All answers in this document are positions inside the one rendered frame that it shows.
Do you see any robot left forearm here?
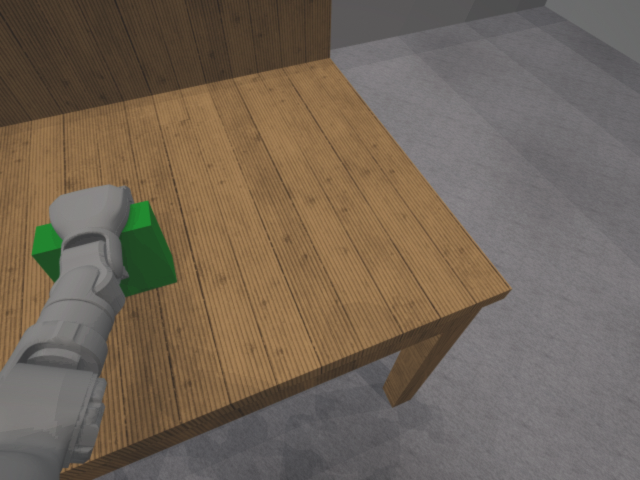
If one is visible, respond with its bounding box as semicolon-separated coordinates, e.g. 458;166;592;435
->
0;227;125;388

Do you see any left robot hand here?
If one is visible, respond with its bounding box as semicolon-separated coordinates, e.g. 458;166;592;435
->
49;184;135;280

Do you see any robot left upper arm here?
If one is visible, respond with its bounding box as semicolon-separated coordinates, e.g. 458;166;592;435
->
0;363;107;480

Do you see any sponge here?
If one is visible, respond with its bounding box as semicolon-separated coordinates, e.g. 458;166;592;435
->
32;201;177;297

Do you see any table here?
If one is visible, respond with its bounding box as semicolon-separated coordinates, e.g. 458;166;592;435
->
0;0;512;480

